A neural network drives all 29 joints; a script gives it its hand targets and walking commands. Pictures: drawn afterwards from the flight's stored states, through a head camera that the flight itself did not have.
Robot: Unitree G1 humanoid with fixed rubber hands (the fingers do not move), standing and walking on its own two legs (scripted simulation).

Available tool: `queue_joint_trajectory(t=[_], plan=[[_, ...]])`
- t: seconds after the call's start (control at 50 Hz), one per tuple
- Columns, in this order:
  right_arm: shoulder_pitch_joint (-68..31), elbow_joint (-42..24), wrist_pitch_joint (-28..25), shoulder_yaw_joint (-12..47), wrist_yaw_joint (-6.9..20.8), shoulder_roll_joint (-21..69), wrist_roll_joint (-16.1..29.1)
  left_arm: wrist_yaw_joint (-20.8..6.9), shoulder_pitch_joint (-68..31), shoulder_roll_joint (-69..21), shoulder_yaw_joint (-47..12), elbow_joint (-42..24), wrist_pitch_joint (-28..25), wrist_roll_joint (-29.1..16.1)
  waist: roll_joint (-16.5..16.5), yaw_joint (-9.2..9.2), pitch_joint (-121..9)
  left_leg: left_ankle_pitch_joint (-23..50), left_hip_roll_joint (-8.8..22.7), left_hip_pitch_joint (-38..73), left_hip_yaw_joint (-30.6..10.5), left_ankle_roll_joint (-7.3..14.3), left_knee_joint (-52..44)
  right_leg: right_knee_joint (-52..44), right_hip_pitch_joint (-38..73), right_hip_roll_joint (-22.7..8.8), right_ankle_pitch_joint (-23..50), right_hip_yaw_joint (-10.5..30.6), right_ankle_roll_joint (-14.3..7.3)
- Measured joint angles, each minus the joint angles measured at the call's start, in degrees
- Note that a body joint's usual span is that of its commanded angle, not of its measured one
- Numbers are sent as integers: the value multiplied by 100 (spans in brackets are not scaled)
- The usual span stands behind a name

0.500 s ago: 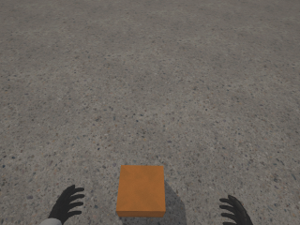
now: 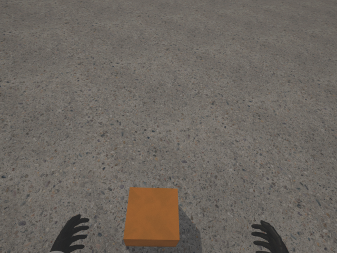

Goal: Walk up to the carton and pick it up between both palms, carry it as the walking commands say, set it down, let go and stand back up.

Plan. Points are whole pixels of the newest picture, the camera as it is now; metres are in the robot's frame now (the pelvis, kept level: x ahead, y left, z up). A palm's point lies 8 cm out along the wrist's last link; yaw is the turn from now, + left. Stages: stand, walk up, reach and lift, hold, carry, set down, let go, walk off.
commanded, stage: stand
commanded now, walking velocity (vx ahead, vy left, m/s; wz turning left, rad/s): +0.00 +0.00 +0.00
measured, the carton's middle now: (152, 216) +0.41 +0.06 -0.69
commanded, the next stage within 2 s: none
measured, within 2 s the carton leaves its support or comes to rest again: neither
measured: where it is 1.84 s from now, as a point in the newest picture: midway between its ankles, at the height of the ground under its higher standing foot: outside the picture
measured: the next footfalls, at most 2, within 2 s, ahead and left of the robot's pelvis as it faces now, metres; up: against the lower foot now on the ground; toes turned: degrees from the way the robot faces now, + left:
none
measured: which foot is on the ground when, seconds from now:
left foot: down 0.00-1.00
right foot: down 0.00-1.00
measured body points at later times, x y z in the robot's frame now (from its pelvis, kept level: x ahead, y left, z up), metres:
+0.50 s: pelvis +0.01 +0.00 +0.00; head +0.04 +0.01 +0.45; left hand +0.15 +0.26 -0.11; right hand +0.18 -0.27 -0.08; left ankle +0.04 +0.13 -0.73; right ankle -0.03 -0.14 -0.73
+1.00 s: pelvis +0.00 +0.00 +0.00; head +0.02 +0.02 +0.45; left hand +0.13 +0.26 -0.11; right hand +0.18 -0.27 -0.07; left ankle +0.04 +0.13 -0.73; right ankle -0.03 -0.14 -0.73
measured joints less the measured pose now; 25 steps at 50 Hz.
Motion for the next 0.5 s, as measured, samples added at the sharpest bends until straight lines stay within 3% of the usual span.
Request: queue_joint_trajectory(t=[0.5], plan=[[0, 158, -157, 2, -137, -173, -6, 131, -2, 6, 3, 659, -319, 21, 94, 0, -4, -100, 0, 1, 3, 0, 0, 0, 0, -3, -98, 0, 0]])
